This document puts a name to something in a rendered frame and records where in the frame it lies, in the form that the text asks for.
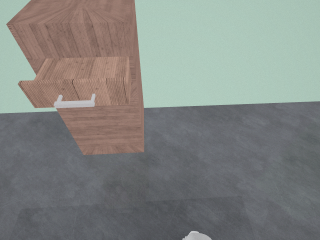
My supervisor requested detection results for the cabinet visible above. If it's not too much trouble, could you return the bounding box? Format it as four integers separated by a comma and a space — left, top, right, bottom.
6, 0, 144, 155

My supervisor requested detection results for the handle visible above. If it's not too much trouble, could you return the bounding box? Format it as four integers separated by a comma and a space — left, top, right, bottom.
54, 93, 96, 108

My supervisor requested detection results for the drawer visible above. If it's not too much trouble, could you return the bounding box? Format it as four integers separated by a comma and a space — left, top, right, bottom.
18, 56, 131, 108

